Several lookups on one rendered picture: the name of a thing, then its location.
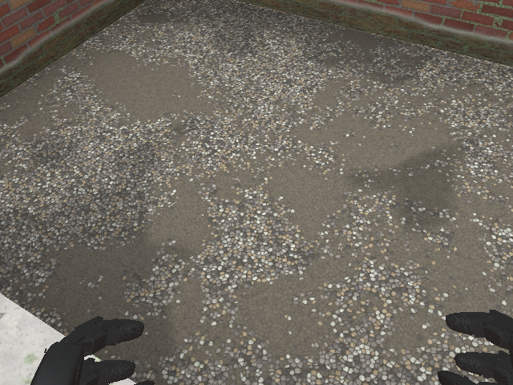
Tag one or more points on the right robot hand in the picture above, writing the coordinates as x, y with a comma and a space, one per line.
497, 328

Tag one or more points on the left robot hand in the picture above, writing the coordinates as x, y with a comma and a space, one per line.
64, 364

